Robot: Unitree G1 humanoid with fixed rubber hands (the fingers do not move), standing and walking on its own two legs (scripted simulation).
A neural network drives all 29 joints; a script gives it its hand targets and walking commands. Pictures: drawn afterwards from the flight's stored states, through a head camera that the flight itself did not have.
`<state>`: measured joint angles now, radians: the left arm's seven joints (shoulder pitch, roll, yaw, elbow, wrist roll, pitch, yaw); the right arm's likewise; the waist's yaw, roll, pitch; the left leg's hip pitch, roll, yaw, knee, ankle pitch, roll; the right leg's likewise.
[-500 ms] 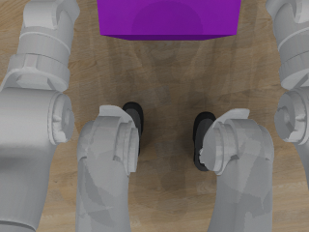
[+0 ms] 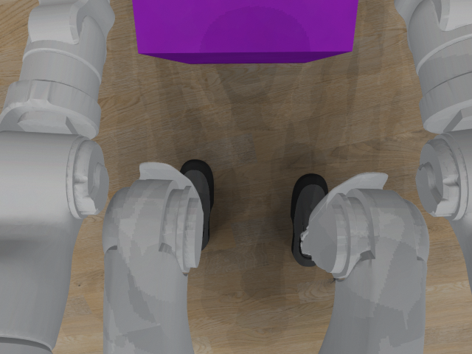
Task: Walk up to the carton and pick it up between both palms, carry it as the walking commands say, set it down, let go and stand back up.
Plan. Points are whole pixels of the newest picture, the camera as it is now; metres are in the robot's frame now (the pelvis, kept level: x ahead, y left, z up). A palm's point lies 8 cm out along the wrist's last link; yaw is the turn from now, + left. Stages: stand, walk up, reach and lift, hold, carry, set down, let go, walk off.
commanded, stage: reach and lift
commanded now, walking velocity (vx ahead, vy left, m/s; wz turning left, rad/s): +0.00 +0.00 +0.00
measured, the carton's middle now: out of the picture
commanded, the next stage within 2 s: none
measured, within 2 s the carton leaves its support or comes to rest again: leaves its support in 1.18 s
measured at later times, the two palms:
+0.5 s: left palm out of the picture +0.55 +0.18 -0.18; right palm out of the picture +0.58 -0.12 -0.17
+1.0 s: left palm out of the picture +0.56 +0.18 -0.18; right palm out of the picture +0.57 -0.12 -0.17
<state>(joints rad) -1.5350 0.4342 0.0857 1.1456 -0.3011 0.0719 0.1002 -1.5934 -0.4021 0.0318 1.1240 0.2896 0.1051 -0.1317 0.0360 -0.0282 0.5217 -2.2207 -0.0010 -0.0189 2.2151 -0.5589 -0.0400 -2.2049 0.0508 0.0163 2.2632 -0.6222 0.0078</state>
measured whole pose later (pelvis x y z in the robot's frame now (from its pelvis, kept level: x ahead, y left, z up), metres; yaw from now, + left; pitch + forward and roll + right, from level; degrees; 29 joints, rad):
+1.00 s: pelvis +0.01 +0.01 -0.01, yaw +0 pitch +32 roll +1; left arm -1.50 0.32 0.15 1.07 -0.19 0.16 0.11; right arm -1.52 -0.29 -0.19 1.02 0.09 0.18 -0.07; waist 0.04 -0.01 0.48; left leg -2.23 -0.02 -0.02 2.26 -0.60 -0.03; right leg -2.20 0.08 0.04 2.30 -0.66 0.04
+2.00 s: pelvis -0.01 +0.01 +0.06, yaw -1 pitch +30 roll -1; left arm -1.45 0.18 0.31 0.62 0.03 0.44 0.16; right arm -1.49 -0.23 -0.35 0.71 -0.02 0.37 -0.08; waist 0.03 -0.04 0.53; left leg -2.01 -0.08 -0.06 2.05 -0.56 -0.05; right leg -1.98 0.11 0.04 2.07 -0.61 0.06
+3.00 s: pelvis -0.03 +0.01 +0.16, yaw -1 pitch +24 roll +0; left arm -1.31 0.08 0.40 0.45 0.10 0.52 0.12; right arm -1.36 -0.15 -0.40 0.55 -0.08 0.45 -0.05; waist 0.02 -0.04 0.52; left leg -1.66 -0.09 -0.08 1.68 -0.44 -0.06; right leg -1.64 0.13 0.08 1.70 -0.48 0.06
